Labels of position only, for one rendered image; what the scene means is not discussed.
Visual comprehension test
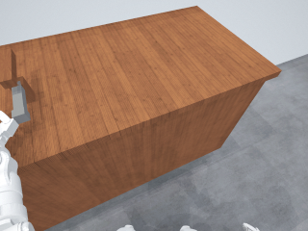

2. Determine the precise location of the right robot shin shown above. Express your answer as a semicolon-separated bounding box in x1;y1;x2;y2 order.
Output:
180;225;190;230

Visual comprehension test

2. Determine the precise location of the left robot shin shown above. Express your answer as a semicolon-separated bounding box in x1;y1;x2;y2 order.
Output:
124;225;134;229

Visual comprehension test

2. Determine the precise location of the robot shin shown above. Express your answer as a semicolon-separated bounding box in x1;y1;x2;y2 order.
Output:
180;225;190;230
124;225;134;229

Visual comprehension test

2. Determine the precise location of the left robot forearm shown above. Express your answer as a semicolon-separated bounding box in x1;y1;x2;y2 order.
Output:
0;144;28;231

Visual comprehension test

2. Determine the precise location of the counter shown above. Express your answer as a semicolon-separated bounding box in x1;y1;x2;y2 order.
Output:
0;6;282;231

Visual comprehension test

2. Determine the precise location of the tap lever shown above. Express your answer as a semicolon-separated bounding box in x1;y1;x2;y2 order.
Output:
11;81;31;124

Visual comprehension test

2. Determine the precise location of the robot left hand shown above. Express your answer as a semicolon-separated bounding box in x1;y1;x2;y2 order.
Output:
0;111;19;147

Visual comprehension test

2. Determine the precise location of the left robot upper arm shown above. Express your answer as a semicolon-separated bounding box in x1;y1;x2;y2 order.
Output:
3;221;35;231

